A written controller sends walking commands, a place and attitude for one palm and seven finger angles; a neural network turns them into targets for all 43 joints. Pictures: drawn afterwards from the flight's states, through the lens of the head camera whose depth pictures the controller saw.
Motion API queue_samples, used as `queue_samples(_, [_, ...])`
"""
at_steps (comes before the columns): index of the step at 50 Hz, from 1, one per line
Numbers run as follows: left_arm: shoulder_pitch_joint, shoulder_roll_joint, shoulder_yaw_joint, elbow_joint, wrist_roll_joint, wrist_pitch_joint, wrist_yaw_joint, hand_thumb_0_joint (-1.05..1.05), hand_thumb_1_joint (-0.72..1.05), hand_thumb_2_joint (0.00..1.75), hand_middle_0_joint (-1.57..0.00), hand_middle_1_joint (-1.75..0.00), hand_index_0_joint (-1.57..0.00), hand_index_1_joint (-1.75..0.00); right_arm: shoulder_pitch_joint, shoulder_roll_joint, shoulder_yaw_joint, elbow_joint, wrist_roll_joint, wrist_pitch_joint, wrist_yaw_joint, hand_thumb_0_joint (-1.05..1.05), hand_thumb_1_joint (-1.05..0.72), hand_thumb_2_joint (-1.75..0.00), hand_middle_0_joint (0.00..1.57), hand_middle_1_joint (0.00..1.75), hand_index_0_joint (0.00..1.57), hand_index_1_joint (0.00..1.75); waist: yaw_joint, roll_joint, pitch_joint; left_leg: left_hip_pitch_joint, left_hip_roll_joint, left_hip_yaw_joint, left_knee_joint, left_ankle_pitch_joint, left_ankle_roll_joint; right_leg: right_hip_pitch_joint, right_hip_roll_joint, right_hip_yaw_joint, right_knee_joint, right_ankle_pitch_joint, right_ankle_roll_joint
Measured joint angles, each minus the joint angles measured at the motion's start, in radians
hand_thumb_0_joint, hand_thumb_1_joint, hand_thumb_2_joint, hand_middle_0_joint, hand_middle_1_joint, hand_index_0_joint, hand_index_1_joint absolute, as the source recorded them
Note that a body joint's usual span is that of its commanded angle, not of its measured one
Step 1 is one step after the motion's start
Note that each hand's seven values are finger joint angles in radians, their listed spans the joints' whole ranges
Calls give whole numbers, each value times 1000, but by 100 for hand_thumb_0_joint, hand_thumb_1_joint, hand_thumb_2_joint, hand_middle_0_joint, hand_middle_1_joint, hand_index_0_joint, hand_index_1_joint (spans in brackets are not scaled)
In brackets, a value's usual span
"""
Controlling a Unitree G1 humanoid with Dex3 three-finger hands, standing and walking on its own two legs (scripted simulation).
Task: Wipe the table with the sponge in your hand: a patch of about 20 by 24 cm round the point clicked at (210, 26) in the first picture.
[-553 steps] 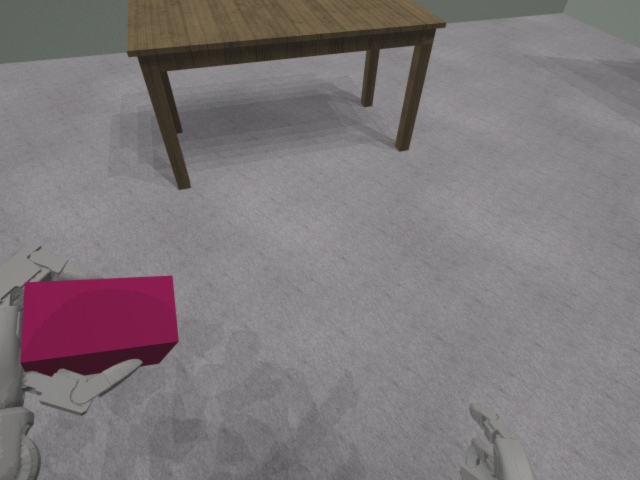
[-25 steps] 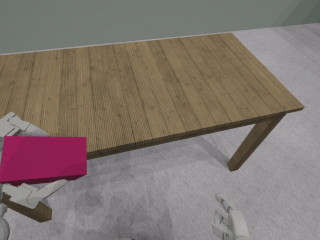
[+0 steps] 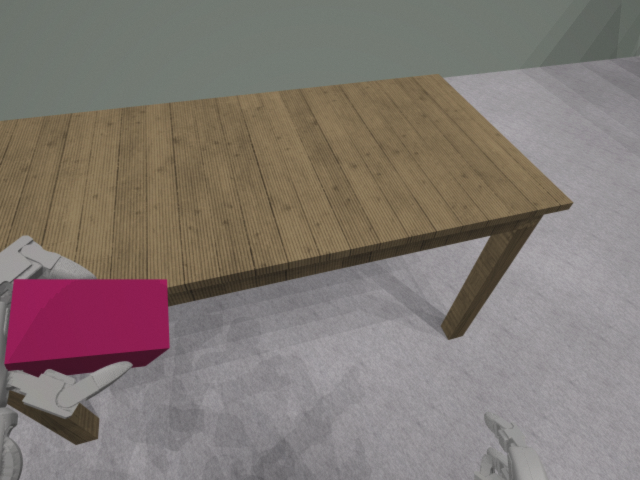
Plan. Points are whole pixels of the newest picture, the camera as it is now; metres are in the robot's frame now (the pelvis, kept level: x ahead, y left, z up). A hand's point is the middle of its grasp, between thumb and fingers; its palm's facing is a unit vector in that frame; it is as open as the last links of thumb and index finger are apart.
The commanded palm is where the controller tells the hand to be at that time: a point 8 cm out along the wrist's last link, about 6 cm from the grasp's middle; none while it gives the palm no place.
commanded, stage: come to a stop and stand still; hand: left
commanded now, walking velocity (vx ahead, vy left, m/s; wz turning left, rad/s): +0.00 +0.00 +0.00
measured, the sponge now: (112, 328) +0.22 +0.21 +0.14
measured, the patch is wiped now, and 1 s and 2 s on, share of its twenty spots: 0.00 0.00 0.00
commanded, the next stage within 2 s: look again from close up in 0.40 s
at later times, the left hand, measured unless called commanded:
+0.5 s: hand (62, 346) +0.19 +0.24 +0.16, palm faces +0.39 -0.82 -0.42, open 10.5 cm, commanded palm +0.14 +0.28 +0.18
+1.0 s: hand (20, 273) +0.25 +0.30 +0.18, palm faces +0.41 -0.84 -0.36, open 10.5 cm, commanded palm +0.19 +0.32 +0.18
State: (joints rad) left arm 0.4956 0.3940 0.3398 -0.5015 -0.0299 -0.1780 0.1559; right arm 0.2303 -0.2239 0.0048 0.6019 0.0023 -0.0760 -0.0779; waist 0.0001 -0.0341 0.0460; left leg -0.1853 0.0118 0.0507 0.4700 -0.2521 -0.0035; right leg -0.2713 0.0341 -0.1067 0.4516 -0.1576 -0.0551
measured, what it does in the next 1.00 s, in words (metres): shifts its weight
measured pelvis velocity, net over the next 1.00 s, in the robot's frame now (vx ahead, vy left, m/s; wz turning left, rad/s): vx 0.02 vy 0.05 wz -0.03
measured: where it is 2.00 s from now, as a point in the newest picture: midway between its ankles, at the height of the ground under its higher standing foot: outside the picture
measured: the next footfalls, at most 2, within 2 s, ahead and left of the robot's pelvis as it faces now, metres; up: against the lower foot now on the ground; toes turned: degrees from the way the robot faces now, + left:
left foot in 1.48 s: +0.21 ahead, +0.29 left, +0.00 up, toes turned -7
right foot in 1.68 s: +0.16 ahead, +0.06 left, +0.00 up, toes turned -9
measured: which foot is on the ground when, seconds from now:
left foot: down 0.00-1.00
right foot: down 0.00-1.00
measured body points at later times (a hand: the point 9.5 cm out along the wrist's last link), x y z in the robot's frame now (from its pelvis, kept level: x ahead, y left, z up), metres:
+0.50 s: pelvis -0.02 +0.00 +0.00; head -0.01 +0.00 +0.45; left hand +0.17 +0.28 +0.18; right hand +0.14 -0.23 -0.09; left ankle +0.00 +0.12 -0.74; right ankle +0.06 -0.06 -0.74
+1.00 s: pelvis +0.02 +0.05 +0.00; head +0.04 +0.08 +0.45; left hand +0.23 +0.34 +0.20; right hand +0.20 -0.16 -0.07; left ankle +0.00 +0.12 -0.74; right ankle +0.06 -0.06 -0.74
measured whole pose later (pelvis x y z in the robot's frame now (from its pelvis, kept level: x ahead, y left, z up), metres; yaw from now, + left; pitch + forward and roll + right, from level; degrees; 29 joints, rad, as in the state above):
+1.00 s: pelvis +0.02 +0.05 +0.00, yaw -2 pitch -1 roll -1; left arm 0.34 0.39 0.39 -0.45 -0.02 -0.25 0.10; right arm 0.23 -0.19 0.05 0.56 -0.01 -0.18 0.00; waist 0.05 -0.05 0.05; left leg -0.18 -0.05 0.03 0.52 -0.32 0.07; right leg -0.27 0.02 -0.05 0.49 -0.20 -0.03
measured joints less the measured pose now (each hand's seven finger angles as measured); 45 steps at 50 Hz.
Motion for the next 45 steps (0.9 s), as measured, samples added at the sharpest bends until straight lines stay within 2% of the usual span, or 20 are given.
queue_samples(5, [-7,-13,-5,19,2,-20,-5,-1,-54,100,-69,-138,-71,-137,-8,15,16,2,2,-15,9,1,-91,-90,20,30,20,30,16,36,-7,-19,5,-3,16,4,-4,-8,6,-5,-7,15,-25])
queue_samples(9, [-15,-44,-21,61,2,-7,-8,-1,-54,100,-69,-138,-71,-137,-13,25,25,16,2,-6,20,1,-90,-90,20,30,20,30,26,64,-26,-46,7,-16,48,-41,0,-14,15,-7,-25,31,-37])
queue_samples(12, [-30,-60,-36,82,4,13,-5,-1,-54,100,-69,-138,-71,-137,-17,31,31,26,0,4,22,1,-90,-90,20,30,20,30,26,65,-27,-56,1,-30,55,-49,7,-16,17,-9,-34,41,-39])
queue_samples(18, [-47,-57,-54,71,10,26,-3,-1,-54,100,-69,-138,-71,-137,-8,31,37,25,-8,12,17,1,-90,-90,20,30,20,30,21,43,-11,-36,-2,-34,11,27,4,-7,17,-6,-45,39,-22])
queue_samples(22, [-32,-35,-39,46,14,13,-1,-1,-54,100,-69,-138,-71,-137,8,25,32,10,-7,9,16,1,-90,-90,20,30,20,30,11,35,-10,-34,-5,-37,-7,34,2,-4,19,-1,-62,39,-11])
queue_samples(25, [-24,-24,-24,39,12,4,0,-1,-54,100,-69,-138,-71,-137,10,16,26,7,-4,5,16,1,-90,-90,20,30,20,30,8,33,-3,-32,-11,-35,-4,32,2,-4,14,3,-62,65,-21])
queue_samples(26, [-75,11,-10,48,48,8,-26,-1,-54,100,-69,-138,-71,-137,23,15,16,5,-6,-15,13,1,-90,-90,20,30,20,30,29,34,10,-37,-6,-37,6,28,3,-4,16,1,-58,60,-4])
queue_samples(27, [-157,63,12,93,59,-19,-51,-1,-54,100,-69,-138,-71,-137,33,16,11,11,-5,-34,12,1,-90,-90,20,30,20,30,44,32,14,-57,-4,-44,26,22,8,-14,17,-8,-51,54,8])
queue_samples(28, [-228,101,42,140,47,-41,-61,-1,-54,100,-69,-138,-71,-137,30,16,13,22,1,-38,16,1,-90,-90,20,30,20,30,51,28,16,-72,-3,-50,45,15,10,-22,18,-15,-45,51,2])
queue_samples(30, [-310,120,99,219,15,-63,-56,-1,-54,100,-69,-138,-71,-137,17,13,18,31,8,-39,28,1,-90,-90,20,30,20,30,57,27,13,-81,-5,-53,69,-14,9,-27,25,-7,-44,55,-18])
queue_samples(32, [-301,85,129,240,-15,-67,-43,-1,-54,100,-69,-138,-71,-137,12,4,17,22,11,-49,43,1,-90,-90,20,30,20,30,52,37,4,-71,-11,-45,64,-23,15,-24,30,18,-51,60,-15])
queue_samples(33, [-272,55,123,232,-25,-69,-40,-1,-54,100,-69,-138,-71,-137,13,-2,14,15,14,-57,51,1,-90,-90,20,30,20,30,48,46,-3,-60,-13,-37,53,-16,19,-21,30,30,-53,58,-7])
queue_samples(36, [-160,-41,28,180,-22,-67,-49,-1,-54,100,-69,-138,-71,-137,26,-13,8,-4,20,-76,63,1,-91,-90,20,30,20,30,35,61,-21,-26,-28,-12,15,3,37,-11,18,55,-44,30,11])
queue_samples(38, [-98,-74,-44,158,-3,-62,-67,-1,-54,100,-69,-138,-71,-137,34,-7,13,-7,20,-80,62,1,-91,-90,20,30,20,30,29,52,-29,-6,-41,-3,-8,2,48,-7,7,66,-36,12,19])
queue_samples(41, [-60,-59,-78,145,17,-51,-86,-1,-54,100,-69,-138,-71,-137,37,20,28,-17,12,-78,58,1,-91,-90,20,30,20,30,24,11,-22,12,-60,-2,-26,1,59,-3,-11,72,-22,18,26])
queue_samples(45, [-105,-6,-16,127,23,-42,-83,-1,-54,100,-69,-138,-71,-137,32,47,46,-32,-2,-86,59,1,-90,-90,20,30,20,30,37,-28,6,20,-68,-12,-12,-16,64,3,-18,64,2,0,21])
